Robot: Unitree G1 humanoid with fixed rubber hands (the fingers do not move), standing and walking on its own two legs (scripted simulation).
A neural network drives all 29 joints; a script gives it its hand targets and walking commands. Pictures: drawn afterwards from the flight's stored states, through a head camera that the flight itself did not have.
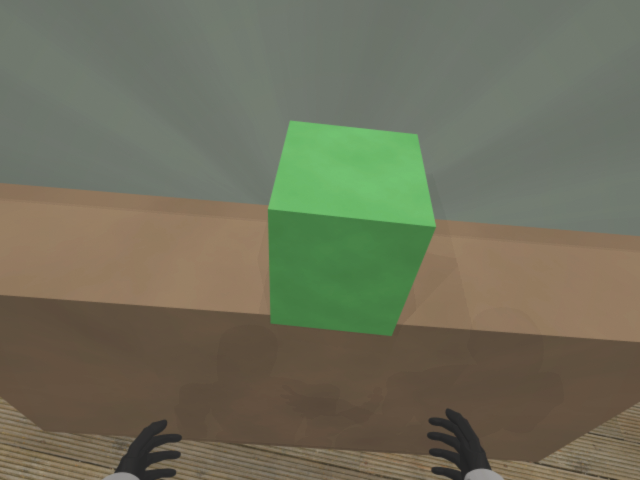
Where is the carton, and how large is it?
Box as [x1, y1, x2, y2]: [268, 121, 435, 335]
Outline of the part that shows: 290,121 268,207 271,323 391,335 435,228 417,135 400,132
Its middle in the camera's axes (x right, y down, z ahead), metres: +0.03 -0.01 +0.62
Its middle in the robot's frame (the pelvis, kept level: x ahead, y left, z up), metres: +0.47 +0.00 +0.04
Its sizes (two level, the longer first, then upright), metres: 0.210 0.200 0.250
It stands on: a pedestal, 0.70 m high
